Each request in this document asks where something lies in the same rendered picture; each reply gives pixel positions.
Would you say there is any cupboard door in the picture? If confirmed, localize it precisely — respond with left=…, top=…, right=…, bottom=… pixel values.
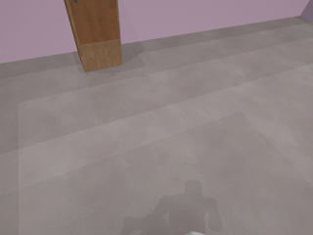
left=68, top=0, right=119, bottom=45

